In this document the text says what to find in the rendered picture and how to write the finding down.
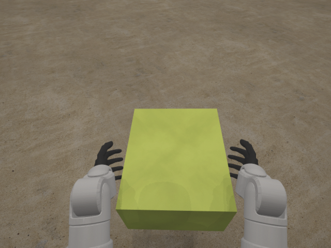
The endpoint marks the carton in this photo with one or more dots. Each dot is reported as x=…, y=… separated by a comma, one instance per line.
x=176, y=174

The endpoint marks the robot right forearm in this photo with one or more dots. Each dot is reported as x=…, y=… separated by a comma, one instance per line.
x=265, y=208

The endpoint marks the robot right hand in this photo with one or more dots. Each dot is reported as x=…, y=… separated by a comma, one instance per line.
x=249, y=154

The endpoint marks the robot left forearm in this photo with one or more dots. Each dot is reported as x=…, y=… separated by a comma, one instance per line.
x=90, y=209

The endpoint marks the robot left hand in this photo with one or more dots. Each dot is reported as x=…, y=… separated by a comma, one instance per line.
x=102, y=158

